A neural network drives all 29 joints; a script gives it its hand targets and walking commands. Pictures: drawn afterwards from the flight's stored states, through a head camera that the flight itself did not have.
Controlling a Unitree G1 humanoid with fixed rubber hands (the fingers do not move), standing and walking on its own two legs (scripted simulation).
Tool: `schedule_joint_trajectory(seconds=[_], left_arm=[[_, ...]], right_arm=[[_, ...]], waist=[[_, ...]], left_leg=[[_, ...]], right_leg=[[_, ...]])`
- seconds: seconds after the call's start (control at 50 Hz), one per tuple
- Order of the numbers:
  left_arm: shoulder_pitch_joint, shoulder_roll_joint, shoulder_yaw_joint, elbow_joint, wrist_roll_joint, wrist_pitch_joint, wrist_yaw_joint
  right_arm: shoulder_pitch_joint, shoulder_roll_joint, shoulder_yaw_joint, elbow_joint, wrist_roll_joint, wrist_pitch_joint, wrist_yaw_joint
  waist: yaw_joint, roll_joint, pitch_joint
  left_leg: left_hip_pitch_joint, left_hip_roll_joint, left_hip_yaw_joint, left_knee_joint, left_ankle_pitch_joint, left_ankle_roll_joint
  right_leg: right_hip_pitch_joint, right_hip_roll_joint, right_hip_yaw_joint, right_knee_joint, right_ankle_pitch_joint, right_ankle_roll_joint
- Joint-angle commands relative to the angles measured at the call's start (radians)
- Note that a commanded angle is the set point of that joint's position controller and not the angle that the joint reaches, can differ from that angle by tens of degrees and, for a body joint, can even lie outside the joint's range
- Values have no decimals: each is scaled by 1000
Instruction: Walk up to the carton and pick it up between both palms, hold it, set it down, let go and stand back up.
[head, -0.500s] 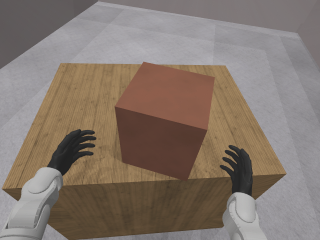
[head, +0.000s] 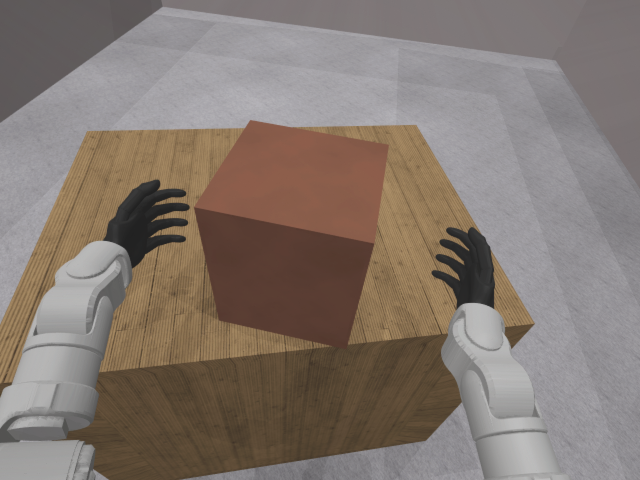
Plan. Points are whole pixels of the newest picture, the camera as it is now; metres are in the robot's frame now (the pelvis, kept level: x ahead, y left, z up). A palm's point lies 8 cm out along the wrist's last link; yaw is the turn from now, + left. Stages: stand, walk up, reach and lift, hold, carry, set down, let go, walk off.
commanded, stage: reach and lift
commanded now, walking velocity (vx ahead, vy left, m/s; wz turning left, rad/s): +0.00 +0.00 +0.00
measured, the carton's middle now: (299, 237) +0.46 +0.03 +0.03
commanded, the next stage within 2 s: none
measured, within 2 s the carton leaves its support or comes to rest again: neither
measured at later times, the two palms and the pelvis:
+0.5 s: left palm (133, 189) +0.42 +0.24 +0.15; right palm (458, 245) +0.37 -0.16 +0.13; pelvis +0.01 +0.01 +0.00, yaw +0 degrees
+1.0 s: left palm (155, 124) +0.47 +0.21 +0.21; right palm (454, 183) +0.40 -0.15 +0.19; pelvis -0.01 +0.00 +0.00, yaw +1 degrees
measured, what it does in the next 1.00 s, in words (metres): stands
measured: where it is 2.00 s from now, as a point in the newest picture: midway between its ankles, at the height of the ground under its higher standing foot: outside the picture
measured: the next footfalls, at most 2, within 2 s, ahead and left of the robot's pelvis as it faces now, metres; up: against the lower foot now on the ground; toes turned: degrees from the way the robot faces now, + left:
none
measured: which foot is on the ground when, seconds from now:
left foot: down 0.00-1.00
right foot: down 0.00-1.00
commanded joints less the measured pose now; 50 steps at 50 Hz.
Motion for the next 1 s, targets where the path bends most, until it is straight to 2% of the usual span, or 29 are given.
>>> schedule_joint_trajectory(seconds=[0.0, 0.02, 0.04, 0.06, 0.08, 0.1, 0.12, 0.14, 0.2, 0.28, 0.36, 0.4, 0.42, 0.44, 0.46, 0.48, 0.5, 0.52, 0.58, 0.64, 0.66, 0.74, 0.8, 0.84, 0.86, 0.88, 0.9, 0.92, 0.98], left_arm=[[-438, 217, 33, 29, -12, -57, 20], [-414, 187, 27, 76, 3, -63, 17], [-502, 232, 31, -21, -20, -77, 34], [-371, 200, 48, 13, 7, -79, 28], [-495, 206, 50, -3, -9, -77, 29], [-456, 192, 49, -31, 1, -65, 33], [-468, 170, 51, 24, 17, -45, 28], [-582, 207, 63, 26, 15, -32, 25], [-559, 164, 26, 74, 34, -11, 20], [-578, 149, -20, 71, 24, 34, 8], [-604, 131, -33, -1, 36, 47, 20], [-715, 141, -27, -56, 25, 48, 35], [-696, 132, -26, -88, 11, 54, 46], [-757, 146, -36, -100, 7, 56, 53], [-636, 149, -3, -85, 28, 65, 55], [-832, 173, 3, -79, 3, 73, 56], [-729, 196, 22, 13, 24, 75, 54], [-788, 188, 28, 56, 20, 74, 50], [-941, 221, 2, 310, 3, 42, 29], [-840, 169, -33, 532, 17, -34, 23], [-986, 202, -60, 587, -3, -53, 16], [-1041, 217, -108, 537, -41, -137, 71], [-1056, 200, -139, 491, -45, -132, 80], [-1087, 207, -108, 567, -15, -115, 68], [-1128, 207, -119, 556, -15, -111, 63], [-1212, 213, -148, 643, -28, -117, 65], [-1171, 199, -135, 689, -5, -117, 69], [-1063, 175, -120, 700, 3, -119, 65], [-1136, 162, -146, 679, 10, -144, 80]], right_arm=[[-351, -18, 31, -32, 41, 23, 7], [-377, -5, 11, -9, 35, 14, 2], [-468, -54, 15, -119, 57, -12, 4], [-368, -20, 34, -32, 50, -21, 0], [-475, -27, 14, -80, 50, -27, -2], [-434, -42, 19, -45, 90, -24, 0], [-459, -42, -1, -7, 57, -25, -1], [-547, -83, 0, 9, 69, -12, -3], [-479, -67, -45, 109, 28, 15, -9], [-507, -116, -63, 166, 65, 29, -2], [-539, -160, -72, 158, 100, 0, 16], [-644, -189, -77, 123, 127, -10, 35], [-627, -195, -108, 190, 119, -10, 44], [-684, -210, -109, 120, 106, -16, 51], [-612, -187, -85, 106, 107, -15, 48], [-823, -219, -95, 79, 106, -4, 49], [-702, -184, -65, 134, 120, 6, 53], [-803, -176, -65, 110, 112, 18, 48], [-926, -148, -43, 280, 99, 68, 46], [-858, -89, 10, 462, 126, 81, 49], [-976, -101, -13, 481, 112, 81, 38], [-1031, -119, -16, 426, 102, -7, 49], [-1039, -137, -76, 456, 82, -16, 38], [-1067, -126, -85, 541, 65, 4, 29], [-1081, -150, -106, 585, 52, 6, 18], [-1178, -152, -130, 616, 30, 10, 22], [-1140, -149, -139, 637, 33, 14, 21], [-1040, -119, -110, 654, 31, 9, 20], [-1122, -138, -116, 653, 41, -29, 18]], waist=[[19, 112, -292], [24, 98, -325], [34, 105, -458], [41, 87, -477], [12, 78, -532], [25, 107, -530], [-1, 102, -502], [11, 110, -476], [-47, 85, -316], [-90, 195, -296], [-80, 228, -423], [-68, 297, -529], [-83, 278, -520], [-74, 252, -573], [-51, 222, -595], [-59, 213, -625], [-49, 165, -561], [-38, 129, -548], [-68, 77, -408], [-55, 14, -366], [-83, 64, -393], [-71, 121, -631], [-123, 172, -684], [-104, 150, -626], [-147, 158, -553], [-155, 159, -510], [-129, 158, -469], [-130, 124, -449], [-138, 174, -566]], left_leg=[[13, 1, 19, -67, -92, 30], [41, -1, 12, -59, -30, 33], [78, -7, 15, -30, 81, 22], [114, -1, 16, -13, 134, 22], [130, -5, 8, 4, 200, 10], [161, -5, 12, 9, 252, -4], [188, -4, 25, 5, 289, -13], [153, -3, 26, -3, 220, -13], [167, 0, 4, -22, 209, -25], [219, 13, 9, -16, 282, -52], [282, 33, -10, 16, 461, -76], [328, 38, -13, 44, 546, -106], [334, 39, -19, 45, 526, -103], [340, 34, -29, 54, 533, -87], [353, 23, -15, 64, 548, -74], [311, 13, -12, 66, 514, -69], [266, 4, -7, 46, 445, -48], [204, -9, 15, 28, 384, -29], [29, -19, 23, -34, 81, 2], [15, -14, 10, -53, 18, 33], [-13, -20, 19, -58, -15, 22], [79, 4, -18, -24, 135, 4], [149, -6, -8, 13, 235, -17], [160, -8, 9, 21, 244, -24], [123, -9, 3, 15, 212, -31], [71, -16, 2, -6, 125, -29], [58, -10, -3, -24, 110, -26], [89, -11, -12, -27, 130, -15], [113, -21, 4, 0, 263, -37]], right_leg=[[-17, -16, -18, -39, 37, -9], [-3, -12, -31, -44, 107, -5], [24, 1, -22, -8, 205, -5], [46, 15, -28, -8, 265, -3], [30, 21, -45, -4, 319, -2], [36, 31, -54, -5, 354, -3], [38, 30, -64, -12, 392, 8], [14, 30, -66, -26, 335, 10], [-17, 39, -85, -35, 304, 8], [-50, 42, -72, -61, 286, -17], [-69, 58, -97, -66, 330, -21], [-128, 64, -104, -57, 304, -22], [-162, 71, -117, -68, 276, -26], [-157, 70, -115, -61, 311, -19], [-122, 69, -105, -61, 366, -11], [-142, 64, -113, -52, 356, -6], [-99, 56, -98, -35, 394, 7], [-64, 48, -90, -37, 390, 7], [-62, 13, -54, -37, 211, 13], [-63, 6, -53, -61, 179, 7], [-84, -6, -49, -61, 145, 7], [-79, 20, -71, -34, 228, -7], [-120, 35, -102, -35, 335, -12], [-147, 32, -102, -35, 356, 0], [-147, 31, -107, -50, 344, -8], [-180, 27, -101, -43, 267, -8], [-158, 25, -103, -53, 263, 1], [-133, 26, -118, -58, 255, -2], [-123, 26, -91, -47, 403, -5]])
